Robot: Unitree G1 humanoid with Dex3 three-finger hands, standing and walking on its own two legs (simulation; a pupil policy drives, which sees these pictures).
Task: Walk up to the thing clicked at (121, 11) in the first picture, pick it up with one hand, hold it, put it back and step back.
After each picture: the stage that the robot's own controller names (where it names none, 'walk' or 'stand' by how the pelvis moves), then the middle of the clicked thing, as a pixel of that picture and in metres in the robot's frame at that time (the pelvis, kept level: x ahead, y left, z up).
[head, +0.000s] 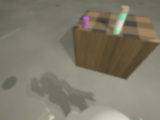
stand; (120, 21) +0.90 -0.26 +0.13
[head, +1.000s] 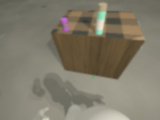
walk; (100, 20) +0.80 -0.03 +0.16
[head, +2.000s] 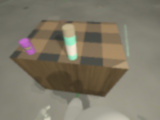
walk; (70, 44) +0.46 +0.18 +0.14
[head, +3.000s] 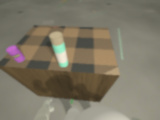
stand; (60, 51) +0.41 +0.22 +0.14
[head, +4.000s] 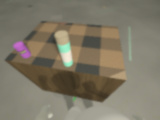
stand; (65, 51) +0.41 +0.19 +0.13
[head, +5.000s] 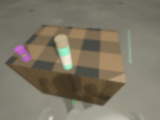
stand; (65, 54) +0.39 +0.20 +0.13
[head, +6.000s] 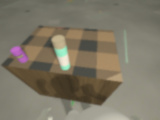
stand; (62, 55) +0.39 +0.21 +0.13
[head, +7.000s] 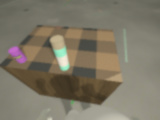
stand; (61, 55) +0.38 +0.21 +0.13
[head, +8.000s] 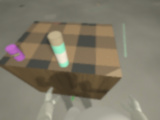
rise first; (60, 52) +0.40 +0.22 +0.13
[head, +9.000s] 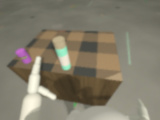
rise first; (63, 55) +0.39 +0.23 +0.13
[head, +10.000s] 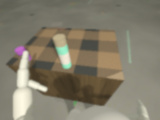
go down; (63, 53) +0.40 +0.22 +0.14
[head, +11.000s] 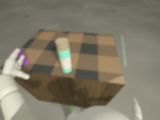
go down; (64, 57) +0.38 +0.20 +0.14
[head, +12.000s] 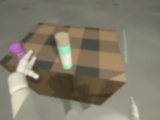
close in; (65, 53) +0.39 +0.20 +0.14
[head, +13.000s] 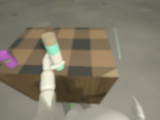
close; (54, 53) +0.39 +0.24 +0.16
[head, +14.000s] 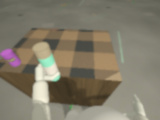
lift; (49, 64) +0.29 +0.26 +0.16
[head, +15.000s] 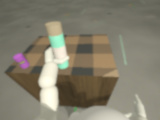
lift; (58, 47) +0.34 +0.19 +0.27
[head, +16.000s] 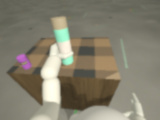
hold; (63, 43) +0.36 +0.17 +0.29
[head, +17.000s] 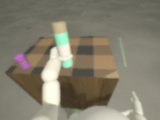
hold; (63, 46) +0.36 +0.18 +0.27
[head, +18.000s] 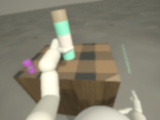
crouch; (64, 37) +0.34 +0.15 +0.36
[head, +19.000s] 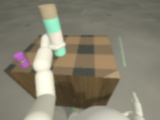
crouch; (54, 33) +0.38 +0.21 +0.33
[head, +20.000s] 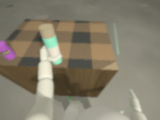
lower; (52, 46) +0.42 +0.24 +0.17
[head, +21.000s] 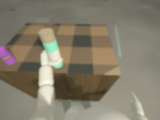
lower; (52, 51) +0.39 +0.24 +0.17
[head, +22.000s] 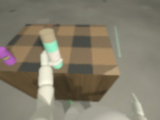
lower; (52, 51) +0.39 +0.24 +0.17
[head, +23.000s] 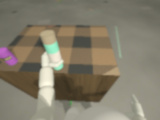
lower; (53, 52) +0.38 +0.24 +0.16
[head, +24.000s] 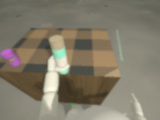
loosen; (60, 57) +0.36 +0.20 +0.16
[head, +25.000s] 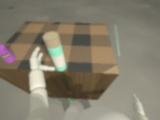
withdraw; (57, 54) +0.36 +0.21 +0.16
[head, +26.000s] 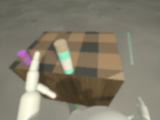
sink last; (65, 58) +0.36 +0.21 +0.15
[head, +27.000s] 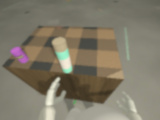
stand; (64, 57) +0.36 +0.20 +0.14
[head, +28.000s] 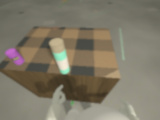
stand; (61, 58) +0.35 +0.21 +0.13
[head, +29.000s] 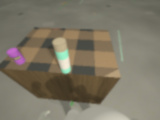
walk; (63, 57) +0.36 +0.20 +0.13
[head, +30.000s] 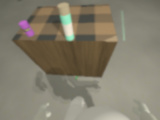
walk; (67, 24) +0.62 +0.21 +0.16
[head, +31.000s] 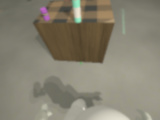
walk; (76, 8) +0.94 +0.20 +0.15
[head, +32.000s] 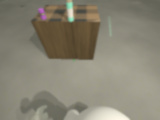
walk; (69, 9) +1.13 +0.26 +0.14
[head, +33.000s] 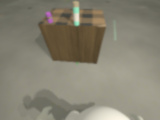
stand; (76, 14) +1.10 +0.22 +0.13
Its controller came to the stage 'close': yes
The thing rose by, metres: 0.23
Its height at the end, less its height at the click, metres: +0.00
